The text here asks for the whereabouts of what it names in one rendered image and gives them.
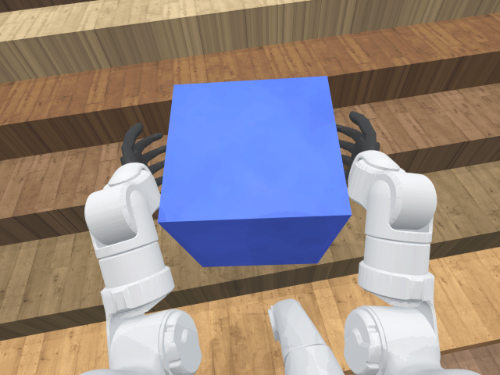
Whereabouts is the right robot thigh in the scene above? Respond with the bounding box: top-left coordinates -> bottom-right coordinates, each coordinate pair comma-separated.
267,298 -> 345,375

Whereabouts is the left robot hand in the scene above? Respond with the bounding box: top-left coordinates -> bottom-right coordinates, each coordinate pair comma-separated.
120,123 -> 166,186

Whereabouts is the robot right forearm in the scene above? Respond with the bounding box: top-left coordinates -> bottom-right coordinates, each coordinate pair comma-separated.
348,150 -> 441,360

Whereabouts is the robot right upper arm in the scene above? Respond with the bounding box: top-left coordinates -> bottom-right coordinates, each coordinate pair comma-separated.
344,305 -> 480,375

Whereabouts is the robot left upper arm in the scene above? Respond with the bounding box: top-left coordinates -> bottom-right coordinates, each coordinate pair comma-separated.
79,309 -> 202,375

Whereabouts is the carton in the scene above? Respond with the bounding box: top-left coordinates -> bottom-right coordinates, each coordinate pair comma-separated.
158,76 -> 352,267

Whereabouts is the robot left forearm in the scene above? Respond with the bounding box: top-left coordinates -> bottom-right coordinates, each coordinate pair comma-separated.
84,162 -> 175,368

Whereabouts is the right robot hand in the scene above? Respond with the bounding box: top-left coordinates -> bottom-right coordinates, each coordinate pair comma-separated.
336,111 -> 380,180

